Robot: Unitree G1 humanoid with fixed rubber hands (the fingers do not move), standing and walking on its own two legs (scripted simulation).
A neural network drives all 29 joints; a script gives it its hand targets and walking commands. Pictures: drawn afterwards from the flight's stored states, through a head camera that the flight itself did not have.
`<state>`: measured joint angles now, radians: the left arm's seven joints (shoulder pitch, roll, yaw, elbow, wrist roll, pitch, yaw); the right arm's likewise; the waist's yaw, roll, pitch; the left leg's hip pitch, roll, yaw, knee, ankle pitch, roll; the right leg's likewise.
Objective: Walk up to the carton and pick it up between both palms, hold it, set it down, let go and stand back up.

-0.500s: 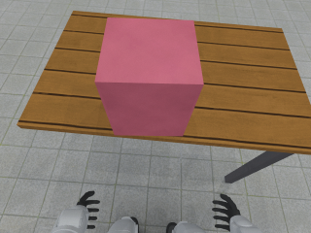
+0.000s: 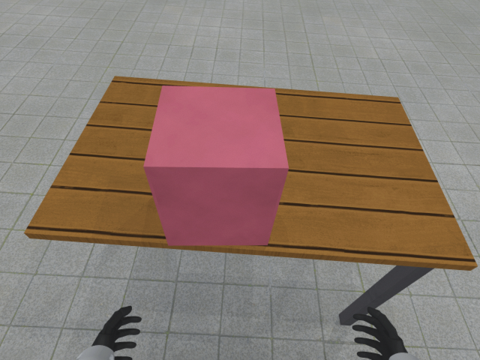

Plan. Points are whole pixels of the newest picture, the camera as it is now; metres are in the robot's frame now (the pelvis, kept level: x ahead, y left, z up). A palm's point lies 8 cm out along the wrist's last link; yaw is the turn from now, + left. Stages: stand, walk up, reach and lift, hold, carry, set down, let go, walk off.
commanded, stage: let go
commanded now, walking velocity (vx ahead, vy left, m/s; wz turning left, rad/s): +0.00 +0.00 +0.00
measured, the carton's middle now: (218, 171) +0.46 +0.07 +0.02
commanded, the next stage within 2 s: stand in 0.54 s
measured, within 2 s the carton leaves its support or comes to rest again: neither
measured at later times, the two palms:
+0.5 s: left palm out of the picture +0.13 +0.24 -0.09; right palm out of the picture +0.13 -0.21 -0.09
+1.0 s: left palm out of the picture +0.02 +0.27 -0.15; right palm out of the picture +0.02 -0.17 -0.15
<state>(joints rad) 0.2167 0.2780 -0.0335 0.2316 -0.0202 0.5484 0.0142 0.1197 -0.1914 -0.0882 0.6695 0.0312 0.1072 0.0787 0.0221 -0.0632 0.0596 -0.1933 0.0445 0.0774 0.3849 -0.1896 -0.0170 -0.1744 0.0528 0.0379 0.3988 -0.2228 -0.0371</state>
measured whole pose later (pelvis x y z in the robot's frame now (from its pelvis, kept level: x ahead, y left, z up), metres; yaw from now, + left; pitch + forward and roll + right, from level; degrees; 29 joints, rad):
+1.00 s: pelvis +0.04 +0.05 -0.01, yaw +2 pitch +1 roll -1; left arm 0.45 0.13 0.01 0.97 0.02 -0.04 0.03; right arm 0.40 -0.14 -0.04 1.08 -0.02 -0.03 0.00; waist 0.00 0.01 -0.13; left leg -0.21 -0.02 0.06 0.51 -0.31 0.06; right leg -0.13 -0.02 0.02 0.43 -0.31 0.04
